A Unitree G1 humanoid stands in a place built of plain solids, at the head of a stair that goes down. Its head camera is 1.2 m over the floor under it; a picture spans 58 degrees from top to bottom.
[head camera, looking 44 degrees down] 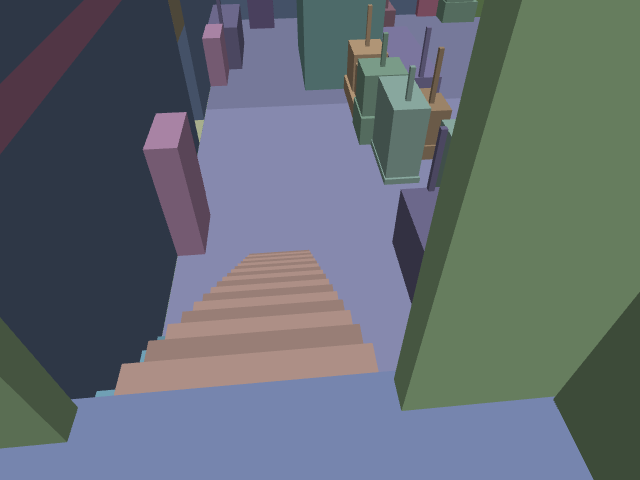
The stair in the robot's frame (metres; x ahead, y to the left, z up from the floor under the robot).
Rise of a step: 0.19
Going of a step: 0.22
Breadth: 0.91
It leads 5 degrees to the left of straight ahead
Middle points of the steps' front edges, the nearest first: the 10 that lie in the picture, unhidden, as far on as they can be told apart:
0.63 0.24 0.00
0.85 0.26 -0.19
1.07 0.28 -0.39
1.29 0.30 -0.58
1.51 0.32 -0.77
1.73 0.34 -0.97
1.96 0.36 -1.16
2.18 0.38 -1.36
2.40 0.41 -1.55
2.62 0.43 -1.75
